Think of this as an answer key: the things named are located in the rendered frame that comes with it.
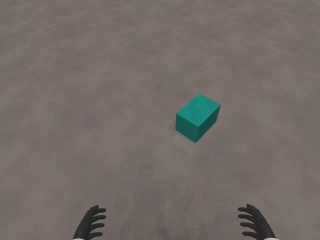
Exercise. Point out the left robot hand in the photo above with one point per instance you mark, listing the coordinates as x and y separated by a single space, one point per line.
86 226

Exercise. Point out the carton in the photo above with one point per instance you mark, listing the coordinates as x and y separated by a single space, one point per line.
197 117

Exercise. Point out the right robot hand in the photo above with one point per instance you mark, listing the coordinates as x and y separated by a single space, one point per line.
261 227

